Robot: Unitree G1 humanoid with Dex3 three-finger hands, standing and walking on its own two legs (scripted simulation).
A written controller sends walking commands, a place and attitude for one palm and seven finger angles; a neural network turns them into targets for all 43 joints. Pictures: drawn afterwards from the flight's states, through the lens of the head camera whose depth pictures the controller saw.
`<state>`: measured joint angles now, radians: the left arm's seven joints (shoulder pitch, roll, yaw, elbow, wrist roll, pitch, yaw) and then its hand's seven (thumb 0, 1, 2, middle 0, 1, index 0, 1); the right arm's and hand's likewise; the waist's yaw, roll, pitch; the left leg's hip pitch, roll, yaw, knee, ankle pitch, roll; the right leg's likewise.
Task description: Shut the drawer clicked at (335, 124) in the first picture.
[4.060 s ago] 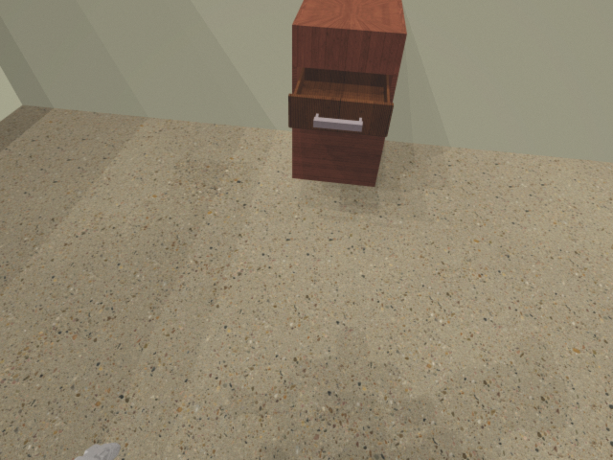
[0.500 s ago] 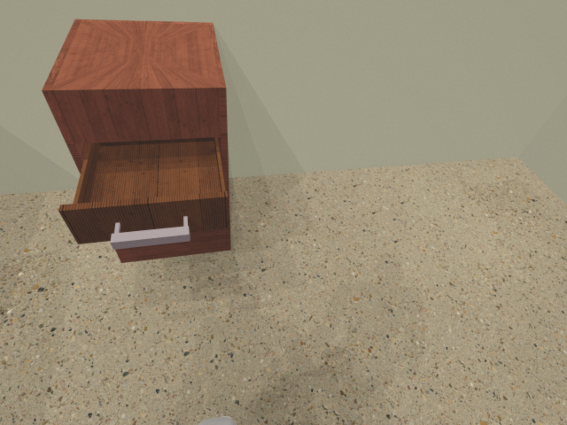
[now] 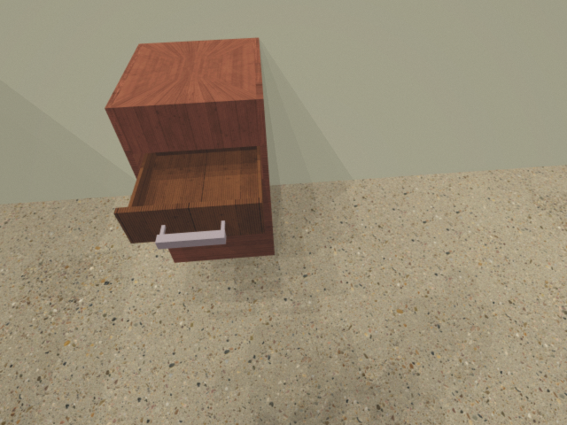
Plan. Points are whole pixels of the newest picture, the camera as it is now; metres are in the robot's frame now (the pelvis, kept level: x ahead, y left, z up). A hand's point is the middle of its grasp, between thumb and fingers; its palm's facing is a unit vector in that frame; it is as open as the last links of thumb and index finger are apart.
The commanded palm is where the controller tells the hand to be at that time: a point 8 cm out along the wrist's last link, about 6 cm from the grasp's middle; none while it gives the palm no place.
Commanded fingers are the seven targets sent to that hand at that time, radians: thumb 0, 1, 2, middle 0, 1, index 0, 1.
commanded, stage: turn to face it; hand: left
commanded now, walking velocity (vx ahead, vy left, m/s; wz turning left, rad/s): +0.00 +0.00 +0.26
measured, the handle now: (192, 232) +0.63 +0.28 -0.24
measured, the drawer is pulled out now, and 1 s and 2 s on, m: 0.25 0.25 0.25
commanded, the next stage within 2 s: take the last steps up to it in 0.02 s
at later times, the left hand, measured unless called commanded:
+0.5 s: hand out of the picture -0.10 +0.19 -0.17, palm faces +0.25 -0.95 -0.17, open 7.4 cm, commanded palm none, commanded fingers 0.00 0.90 0.90 -0.20 -0.30 -0.20 -0.30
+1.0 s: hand (173, 361) +0.26 +0.22 -0.16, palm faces +0.12 -0.97 -0.22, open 7.4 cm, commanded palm none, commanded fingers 0.00 0.90 0.90 -0.20 -0.30 -0.20 -0.30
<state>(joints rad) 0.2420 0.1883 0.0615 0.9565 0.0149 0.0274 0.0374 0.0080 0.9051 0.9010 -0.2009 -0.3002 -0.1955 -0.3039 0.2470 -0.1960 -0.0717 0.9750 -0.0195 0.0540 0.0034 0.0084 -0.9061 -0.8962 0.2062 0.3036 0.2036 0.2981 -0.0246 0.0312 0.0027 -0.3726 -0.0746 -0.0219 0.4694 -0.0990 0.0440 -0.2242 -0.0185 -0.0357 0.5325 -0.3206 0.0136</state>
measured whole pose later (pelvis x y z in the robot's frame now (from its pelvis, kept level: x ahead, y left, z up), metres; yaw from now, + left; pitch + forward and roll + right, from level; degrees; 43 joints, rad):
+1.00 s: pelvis +0.17 +0.02 -0.01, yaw +7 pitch -3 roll +1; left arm 0.12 0.18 0.06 1.00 0.01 -0.07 -0.01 0.01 0.91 0.90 -0.20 -0.30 -0.20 -0.30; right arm 0.41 -0.14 -0.05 1.16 -0.01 -0.01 -0.01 0.01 -0.91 -0.90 0.20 0.30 0.20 0.30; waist -0.04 0.02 0.09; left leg -0.22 0.06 0.04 1.13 -0.48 0.03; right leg -0.36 -0.02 -0.15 0.64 -0.23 -0.09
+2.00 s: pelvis +0.28 -0.02 +0.01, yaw +6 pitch -1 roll +3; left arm 0.24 0.14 0.04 1.07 0.02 0.00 0.04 0.01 0.91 0.90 -0.20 -0.30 -0.20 -0.30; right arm 0.26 -0.19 -0.05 1.10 -0.02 0.06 -0.01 0.01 -0.91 -0.90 0.20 0.30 0.20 0.30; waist 0.01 0.03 0.01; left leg -0.28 0.02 0.03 0.73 -0.40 -0.02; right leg -0.22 -0.02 -0.06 0.46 -0.22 -0.07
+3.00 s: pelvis +0.27 +0.00 +0.01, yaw +7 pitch -2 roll +0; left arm 0.31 0.11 0.01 1.17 0.00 -0.02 0.04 0.01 0.91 0.90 -0.20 -0.30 -0.20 -0.30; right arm 0.31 -0.11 0.00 1.15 -0.01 0.00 -0.05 0.01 -0.91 -0.90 0.20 0.30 0.20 0.30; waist 0.00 0.02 0.02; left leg -0.10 0.07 -0.02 0.40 -0.27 -0.07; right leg -0.14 0.06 -0.07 0.41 -0.24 -0.07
